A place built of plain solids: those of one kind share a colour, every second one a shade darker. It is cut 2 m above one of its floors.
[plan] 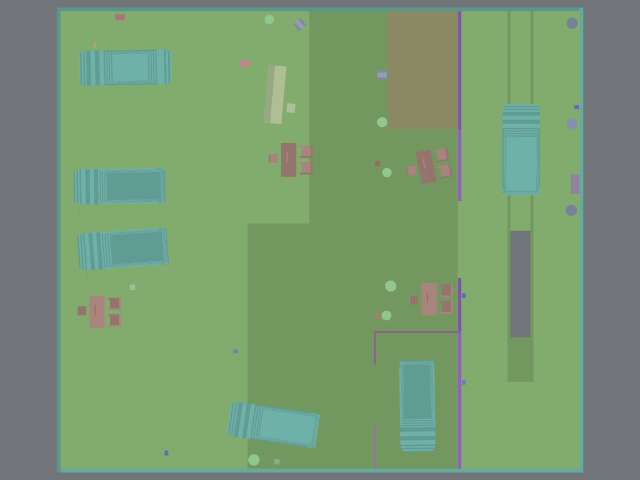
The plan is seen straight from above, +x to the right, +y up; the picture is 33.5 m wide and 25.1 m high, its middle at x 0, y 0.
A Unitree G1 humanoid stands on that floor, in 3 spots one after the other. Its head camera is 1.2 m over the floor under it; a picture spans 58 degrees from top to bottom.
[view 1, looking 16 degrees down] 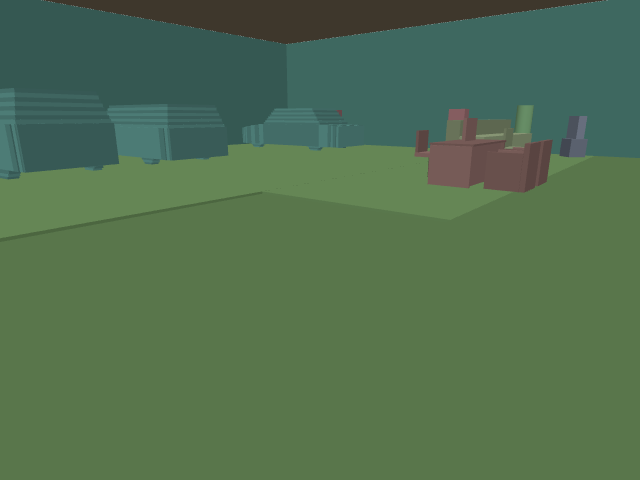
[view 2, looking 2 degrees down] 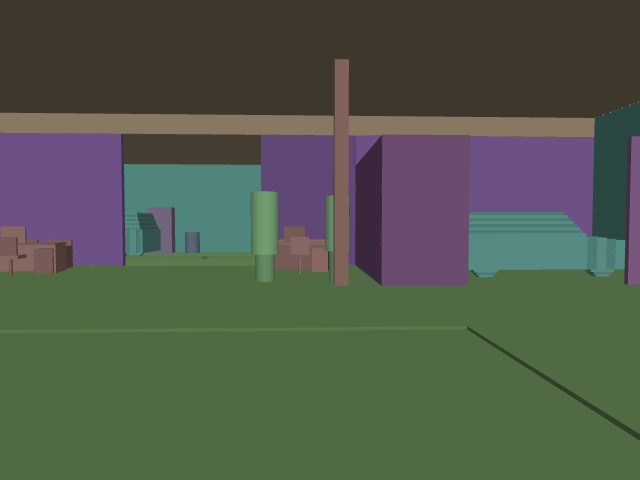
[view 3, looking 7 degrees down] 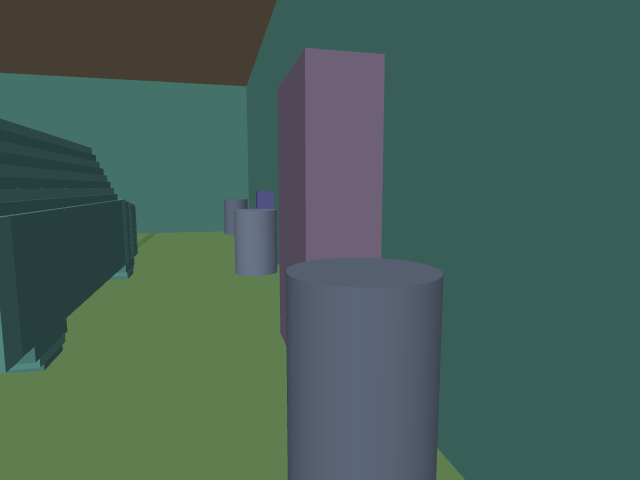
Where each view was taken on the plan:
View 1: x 1.41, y -4.05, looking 129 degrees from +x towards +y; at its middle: floor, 4.49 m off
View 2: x -5.59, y -3.27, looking -2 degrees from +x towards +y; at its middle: desk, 12.46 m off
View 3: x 12.59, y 0.00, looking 76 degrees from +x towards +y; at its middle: cupboard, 2.50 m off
